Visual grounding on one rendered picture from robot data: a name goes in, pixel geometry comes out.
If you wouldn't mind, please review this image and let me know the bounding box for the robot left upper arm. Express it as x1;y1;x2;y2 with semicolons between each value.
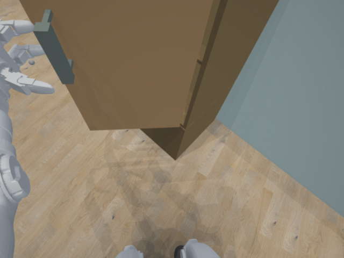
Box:
0;154;31;258

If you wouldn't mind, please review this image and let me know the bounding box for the left robot forearm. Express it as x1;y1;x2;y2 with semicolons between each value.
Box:
0;83;17;159

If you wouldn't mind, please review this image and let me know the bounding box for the cupboard door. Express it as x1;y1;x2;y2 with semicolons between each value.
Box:
19;0;213;131

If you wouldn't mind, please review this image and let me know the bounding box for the handle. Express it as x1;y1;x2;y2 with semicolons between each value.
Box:
33;9;75;84

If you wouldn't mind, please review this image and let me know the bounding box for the left robot shin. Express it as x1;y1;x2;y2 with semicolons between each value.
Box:
124;245;136;250

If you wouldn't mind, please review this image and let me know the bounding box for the right robot thigh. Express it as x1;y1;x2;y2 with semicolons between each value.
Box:
180;242;220;258

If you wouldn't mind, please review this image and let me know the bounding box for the robot left hand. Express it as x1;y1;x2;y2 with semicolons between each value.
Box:
0;19;55;95

